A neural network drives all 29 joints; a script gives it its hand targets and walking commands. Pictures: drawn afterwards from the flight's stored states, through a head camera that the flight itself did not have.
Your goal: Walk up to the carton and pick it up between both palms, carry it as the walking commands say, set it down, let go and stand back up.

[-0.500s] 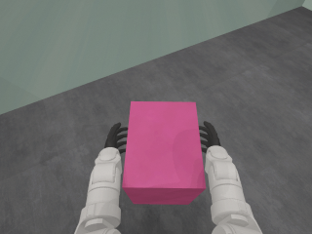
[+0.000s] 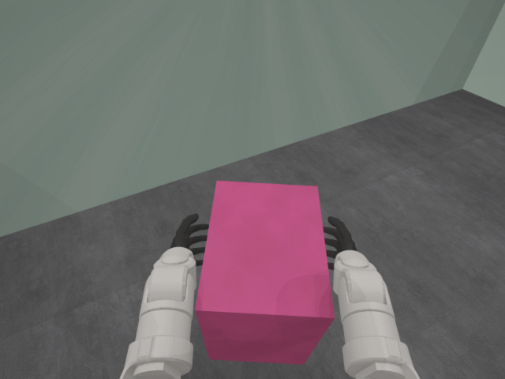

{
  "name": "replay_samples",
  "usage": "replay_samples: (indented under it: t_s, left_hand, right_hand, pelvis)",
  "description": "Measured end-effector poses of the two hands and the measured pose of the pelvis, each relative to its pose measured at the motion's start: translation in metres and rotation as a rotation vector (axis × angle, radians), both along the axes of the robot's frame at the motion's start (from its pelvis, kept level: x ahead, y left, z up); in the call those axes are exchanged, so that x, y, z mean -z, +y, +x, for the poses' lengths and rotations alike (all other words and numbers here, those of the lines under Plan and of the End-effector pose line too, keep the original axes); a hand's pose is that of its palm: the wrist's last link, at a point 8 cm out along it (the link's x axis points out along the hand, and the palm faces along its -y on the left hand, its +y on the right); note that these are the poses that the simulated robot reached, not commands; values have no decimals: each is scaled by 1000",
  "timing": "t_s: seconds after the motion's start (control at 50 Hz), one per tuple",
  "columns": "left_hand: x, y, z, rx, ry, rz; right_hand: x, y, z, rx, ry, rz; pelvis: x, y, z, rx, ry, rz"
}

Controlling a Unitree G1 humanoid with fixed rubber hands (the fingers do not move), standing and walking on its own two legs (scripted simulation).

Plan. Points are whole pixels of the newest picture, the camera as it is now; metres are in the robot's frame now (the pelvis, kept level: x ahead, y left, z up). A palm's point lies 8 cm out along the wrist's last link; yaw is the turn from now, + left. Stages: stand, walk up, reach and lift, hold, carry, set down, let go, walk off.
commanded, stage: reach and lift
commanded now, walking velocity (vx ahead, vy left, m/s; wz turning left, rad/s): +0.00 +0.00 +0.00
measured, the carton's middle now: (261, 275) +0.32 +0.01 -0.02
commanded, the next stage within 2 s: hold in 1.28 s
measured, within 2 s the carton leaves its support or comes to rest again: neither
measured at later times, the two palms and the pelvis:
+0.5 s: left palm (189, 253) +0.31 +0.13 +0.06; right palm (356, 261) +0.31 -0.14 +0.06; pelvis +0.00 +0.00 +0.00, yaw +0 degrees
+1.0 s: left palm (187, 253) +0.31 +0.14 +0.06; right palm (355, 262) +0.30 -0.14 +0.06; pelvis +0.01 +0.01 +0.00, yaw +0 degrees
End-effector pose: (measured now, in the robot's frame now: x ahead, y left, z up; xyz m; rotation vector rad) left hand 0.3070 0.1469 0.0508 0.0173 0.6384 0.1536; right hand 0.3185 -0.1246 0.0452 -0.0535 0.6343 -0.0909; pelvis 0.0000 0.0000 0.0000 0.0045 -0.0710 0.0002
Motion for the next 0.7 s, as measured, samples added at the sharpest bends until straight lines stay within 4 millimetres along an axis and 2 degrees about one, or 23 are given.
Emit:
replay_samples:
  t_s: [0.18, 0.44, 0.7]
  left_hand:
    - [-14, -1, -6, -2, 5, -11]
    - [-11, -12, -3, 33, 23, -5]
    - [-11, -14, 5, 63, 23, 1]
  right_hand:
    - [-15, -1, -7, 9, 6, 5]
    - [-13, -12, -11, 43, 24, 11]
    - [-13, -15, -11, 60, 25, 0]
  pelvis:
    - [-1, 0, 0, 1, -62, -1]
    - [-1, 0, -4, 5, -62, -4]
    - [-2, 3, 4, 11, -48, -3]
